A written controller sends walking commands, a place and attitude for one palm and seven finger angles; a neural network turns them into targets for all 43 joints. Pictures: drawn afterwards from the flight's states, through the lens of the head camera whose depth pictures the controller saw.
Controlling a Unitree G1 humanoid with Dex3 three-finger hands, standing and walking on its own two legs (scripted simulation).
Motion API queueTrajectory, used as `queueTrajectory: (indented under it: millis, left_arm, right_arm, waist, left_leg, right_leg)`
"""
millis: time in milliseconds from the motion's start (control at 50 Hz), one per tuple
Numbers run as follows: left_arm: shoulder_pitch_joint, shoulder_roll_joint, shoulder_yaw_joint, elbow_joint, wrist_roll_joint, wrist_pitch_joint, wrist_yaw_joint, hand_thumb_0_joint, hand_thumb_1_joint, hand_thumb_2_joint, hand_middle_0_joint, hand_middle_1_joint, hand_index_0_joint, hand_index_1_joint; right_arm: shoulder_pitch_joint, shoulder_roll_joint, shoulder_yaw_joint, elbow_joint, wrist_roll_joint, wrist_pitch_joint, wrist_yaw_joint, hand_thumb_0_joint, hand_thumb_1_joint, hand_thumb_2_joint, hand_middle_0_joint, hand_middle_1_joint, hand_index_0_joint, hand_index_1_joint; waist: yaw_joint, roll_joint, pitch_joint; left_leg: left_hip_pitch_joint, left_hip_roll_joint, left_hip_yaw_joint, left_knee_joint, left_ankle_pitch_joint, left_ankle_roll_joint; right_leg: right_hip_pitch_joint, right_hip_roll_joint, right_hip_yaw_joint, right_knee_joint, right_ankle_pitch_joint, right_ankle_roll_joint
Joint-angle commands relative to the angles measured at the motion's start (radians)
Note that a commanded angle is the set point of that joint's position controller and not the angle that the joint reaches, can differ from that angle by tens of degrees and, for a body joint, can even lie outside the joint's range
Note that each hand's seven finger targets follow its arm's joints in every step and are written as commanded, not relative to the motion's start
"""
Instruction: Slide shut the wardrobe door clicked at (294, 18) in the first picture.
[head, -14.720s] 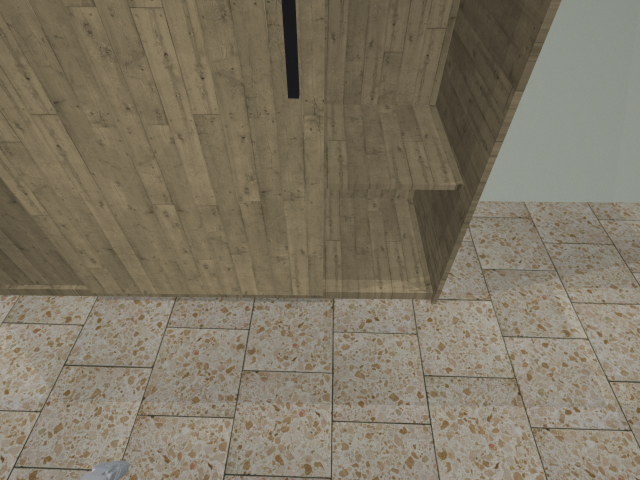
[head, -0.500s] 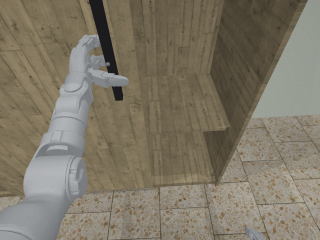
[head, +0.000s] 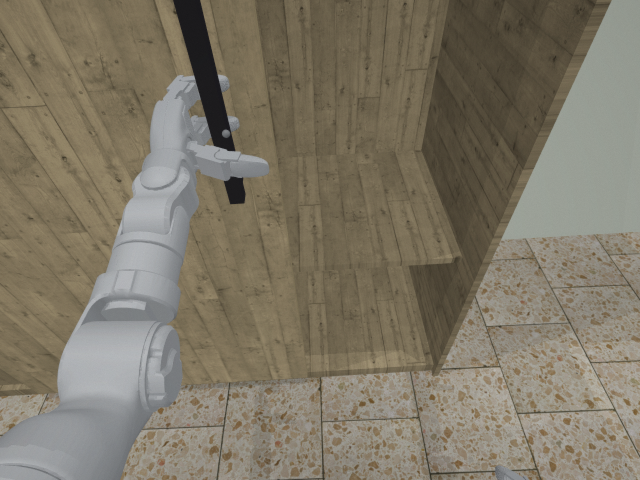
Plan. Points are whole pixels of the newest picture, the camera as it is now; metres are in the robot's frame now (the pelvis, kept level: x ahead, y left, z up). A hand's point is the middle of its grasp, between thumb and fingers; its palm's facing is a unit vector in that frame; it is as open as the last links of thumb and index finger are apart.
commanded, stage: slide the fingers in behind the handle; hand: left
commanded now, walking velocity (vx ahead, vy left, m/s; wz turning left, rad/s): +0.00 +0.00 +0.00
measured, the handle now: (215, 96) +0.52 +0.14 +0.24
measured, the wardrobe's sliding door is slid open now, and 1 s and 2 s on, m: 0.41 0.41 0.41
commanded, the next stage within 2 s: grip the handle and tug to test in 0.62 s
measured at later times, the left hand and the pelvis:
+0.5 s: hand (231, 131) +0.47 +0.11 +0.22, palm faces +0.06 -1.00 +0.02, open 14.1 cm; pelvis +0.00 +0.01 +0.00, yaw +0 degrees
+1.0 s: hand (231, 132) +0.47 +0.11 +0.22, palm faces +0.07 -1.00 +0.01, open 12.2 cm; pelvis +0.00 +0.00 +0.00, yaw +0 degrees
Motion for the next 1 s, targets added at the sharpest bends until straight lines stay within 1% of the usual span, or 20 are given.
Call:
queueTrajectory:
  millis: [0,40,80,180,200,280,320,360,460,480,540,560,600,620,700,720,800,840,880,980]
  left_arm:
    - [-0.584,0.129,-0.022,-0.245,-0.003,-0.082,-0.014,0.0,-0.5,0.3,-0.3,-1.2,-0.3,-1.2]
    - [-0.597,0.104,-0.046,-0.251,-0.001,-0.088,-0.017,0.0,-0.5,0.3,-0.3,-1.2,-0.3,-1.2]
    - [-0.597,0.102,-0.046,-0.211,-0.005,-0.088,-0.014,0.0,-0.5,0.3,-0.3,-1.2,-0.3,-1.2]
    - [-0.618,0.119,-0.029,-0.217,0.0,-0.104,-0.006,0.0,-0.5,0.3,-0.3,-1.2,-0.3,-1.2]
    - [-0.603,0.096,-0.043,-0.185,0.0,-0.098,-0.007,0.0,-0.5,0.3,-0.3,-1.2,-0.3,-1.2]
    - [-0.604,0.161,0.014,-0.178,0.004,-0.104,0.006,0.0,-0.5,0.3,-0.3,-1.2,-0.3,-1.2]
    - [-0.597,0.14,-0.003,-0.178,0.007,-0.106,-0.001,0.0,-0.5,0.3,-0.3,-1.2,-0.3,-1.2]
    - [-0.595,0.15,0.001,-0.151,0.012,-0.105,0.0,0.0,-0.5,0.3,-0.3,-1.2,-0.3,-1.2]
    - [-0.563,0.203,0.047,-0.171,0.014,-0.116,-0.002,0.0,-0.5,0.3,-0.3,-1.2,-0.3,-1.2]
    - [-0.572,0.183,0.026,-0.186,0.017,-0.118,-0.004,0.0,-0.5,0.3,-0.3,-1.2,-0.3,-1.2]
    - [-0.577,0.14,-0.005,-0.219,0.012,-0.116,-0.004,0.0,-0.5,0.3,-0.3,-1.2,-0.3,-1.2]
    - [-0.55,0.171,0.026,-0.187,0.01,-0.108,0.0,0.0,-0.5,0.3,-0.3,-1.2,-0.3,-1.2]
    - [-0.578,0.165,0.012,-0.157,0.011,-0.092,0.0,0.0,-0.5,0.3,-0.3,-1.2,-0.3,-1.2]
    - [-0.602,0.159,-0.001,-0.173,0.016,-0.093,0.002,0.0,-0.5,0.3,-0.3,-1.2,-0.3,-1.2]
    - [-0.591,0.151,0.003,-0.204,0.014,-0.103,0.012,0.0,-0.5,0.3,-0.3,-1.2,-0.3,-1.2]
    - [-0.61,0.117,-0.029,-0.211,0.012,-0.103,0.01,0.0,-0.453,0.32,-0.305,-1.207,-0.305,-1.207]
    - [-0.591,0.149,0.004,-0.209,0.008,-0.105,0.012,0.0,-0.267,0.4,-0.325,-1.233,-0.325,-1.233]
    - [-0.599,0.118,-0.019,-0.212,0.008,-0.102,0.008,0.0,-0.173,0.44,-0.335,-1.247,-0.335,-1.247]
    - [-0.595,0.145,-0.001,-0.226,0.011,-0.105,0.01,0.0,-0.08,0.48,-0.345,-1.26,-0.345,-1.26]
    - [-0.564,0.193,0.039,-0.203,0.01,-0.101,0.002,0.0,0.153,0.58,-0.37,-1.293,-0.37,-1.293]
  right_arm:
    - [-0.014,-0.113,-0.035,-0.105,-0.003,-0.056,-0.004,0.0,-0.9,-0.9,0.2,0.3,0.2,0.3]
    - [-0.019,-0.109,-0.034,-0.107,-0.001,-0.059,-0.003,0.0,-0.9,-0.9,0.2,0.3,0.2,0.3]
    - [-0.014,-0.111,-0.032,-0.095,-0.001,-0.061,-0.004,0.0,-0.9,-0.9,0.2,0.3,0.2,0.3]
    - [-0.008,-0.111,-0.034,-0.092,-0.005,-0.067,-0.003,0.0,-0.9,-0.9,0.2,0.3,0.2,0.3]
    - [-0.01,-0.108,-0.032,-0.09,-0.004,-0.066,-0.002,0.0,-0.9,-0.9,0.2,0.3,0.2,0.3]
    - [-0.001,-0.116,-0.034,-0.089,-0.009,-0.064,-0.002,0.0,-0.9,-0.9,0.2,0.3,0.2,0.3]
    - [-0.003,-0.11,-0.032,-0.094,-0.007,-0.062,0.001,0.0,-0.9,-0.9,0.2,0.3,0.2,0.3]
    - [0.003,-0.113,-0.031,-0.09,-0.009,-0.057,0.0,0.0,-0.9,-0.9,0.2,0.3,0.2,0.3]
    - [0.004,-0.117,-0.035,-0.1,-0.01,-0.054,-0.001,0.0,-0.9,-0.9,0.2,0.3,0.2,0.3]
    - [-0.001,-0.112,-0.034,-0.104,-0.007,-0.055,0.002,0.0,-0.9,-0.9,0.2,0.3,0.2,0.3]
    - [-0.005,-0.108,-0.037,-0.108,-0.004,-0.06,0.004,0.0,-0.9,-0.9,0.2,0.3,0.2,0.3]
    - [0.003,-0.116,-0.038,-0.101,-0.007,-0.055,0.001,0.0,-0.9,-0.9,0.2,0.3,0.2,0.3]
    - [0.002,-0.117,-0.035,-0.096,-0.003,-0.053,-0.003,0.0,-0.9,-0.9,0.2,0.3,0.2,0.3]
    - [0.004,-0.114,-0.034,-0.097,-0.003,-0.055,-0.001,0.0,-0.9,-0.9,0.2,0.3,0.2,0.3]
    - [0.004,-0.112,-0.038,-0.097,-0.006,-0.061,0.0,0.0,-0.9,-0.9,0.2,0.3,0.2,0.3]
    - [0.008,-0.111,-0.037,-0.095,-0.008,-0.063,0.001,0.0,-0.9,-0.9,0.2,0.3,0.2,0.3]
    - [0.006,-0.116,-0.039,-0.094,-0.008,-0.064,0.002,0.0,-0.9,-0.9,0.2,0.3,0.2,0.3]
    - [0.005,-0.112,-0.039,-0.095,-0.008,-0.066,0.002,0.0,-0.9,-0.9,0.2,0.3,0.2,0.3]
    - [0.003,-0.113,-0.039,-0.095,-0.008,-0.064,0.002,0.0,-0.9,-0.9,0.2,0.3,0.2,0.3]
    - [0.001,-0.117,-0.036,-0.098,-0.008,-0.057,0.0,0.0,-0.9,-0.9,0.2,0.3,0.2,0.3]
  waist:
    - [-0.019,-0.09,-0.332]
    - [-0.021,-0.062,-0.339]
    - [-0.029,-0.079,-0.301]
    - [-0.021,-0.057,-0.34]
    - [-0.023,-0.082,-0.318]
    - [-0.012,-0.107,-0.333]
    - [-0.009,-0.087,-0.333]
    - [-0.011,-0.081,-0.305]
    - [0.003,-0.096,-0.334]
    - [-0.003,-0.064,-0.325]
    - [-0.009,-0.065,-0.33]
    - [-0.003,-0.106,-0.319]
    - [-0.015,-0.094,-0.273]
    - [-0.018,-0.061,-0.276]
    - [-0.011,-0.058,-0.334]
    - [-0.024,-0.079,-0.336]
    - [-0.013,-0.094,-0.339]
    - [-0.018,-0.09,-0.334]
    - [-0.012,-0.055,-0.346]
    - [-0.004,-0.095,-0.329]
  left_leg:
    - [0.11,-0.026,-0.017,-0.026,0.289,0.037]
    - [0.119,-0.027,-0.017,-0.026,0.286,0.035]
    - [0.104,-0.026,-0.02,-0.026,0.266,0.035]
    - [0.116,-0.027,-0.024,-0.022,0.288,0.032]
    - [0.108,-0.026,-0.023,-0.022,0.287,0.033]
    - [0.091,-0.025,-0.022,-0.028,0.294,0.035]
    - [0.09,-0.026,-0.017,-0.024,0.302,0.033]
    - [0.076,-0.026,-0.018,-0.029,0.283,0.032]
    - [0.076,-0.023,-0.015,-0.033,0.299,0.032]
    - [0.081,-0.023,-0.012,-0.032,0.301,0.032]
    - [0.102,-0.02,-0.016,-0.03,0.305,0.031]
    - [0.086,-0.018,-0.02,-0.035,0.297,0.031]
    - [0.066,-0.019,-0.019,-0.043,0.247,0.031]
    - [0.07,-0.021,-0.018,-0.044,0.239,0.031]
    - [0.103,-0.019,-0.021,-0.034,0.289,0.028]
    - [0.108,-0.019,-0.023,-0.033,0.294,0.029]
    - [0.101,-0.019,-0.021,-0.033,0.292,0.031]
    - [0.103,-0.02,-0.017,-0.029,0.303,0.032]
    - [0.112,-0.022,-0.016,-0.028,0.31,0.031]
    - [0.081,-0.023,-0.012,-0.034,0.297,0.034]
  right_leg:
    - [0.124,0.028,0.001,-0.024,0.317,-0.025]
    - [0.119,0.027,0.003,-0.023,0.312,-0.026]
    - [0.1,0.028,0.0,-0.03,0.29,-0.025]
    - [0.109,0.027,0.001,-0.017,0.299,-0.028]
    - [0.099,0.028,0.0,-0.019,0.302,-0.027]
    - [0.126,0.026,0.001,-0.014,0.313,-0.026]
    - [0.125,0.025,0.001,-0.011,0.324,-0.027]
    - [0.116,0.023,0.0,-0.018,0.298,-0.028]
    - [0.145,0.025,0.001,-0.014,0.312,-0.029]
    - [0.136,0.025,0.004,-0.016,0.317,-0.029]
    - [0.118,0.029,0.0,-0.017,0.312,-0.029]
    - [0.129,0.03,-0.004,-0.02,0.301,-0.029]
    - [0.096,0.03,-0.001,-0.03,0.256,-0.026]
    - [0.089,0.027,0.002,-0.033,0.244,-0.027]
    - [0.111,0.029,0.0,-0.022,0.284,-0.029]
    - [0.107,0.032,-0.003,-0.02,0.292,-0.028]
    - [0.121,0.031,0.0,-0.022,0.298,-0.028]
    - [0.116,0.03,-0.001,-0.019,0.316,-0.027]
    - [0.123,0.029,0.003,-0.02,0.318,-0.029]
    - [0.145,0.027,0.001,-0.02,0.322,-0.027]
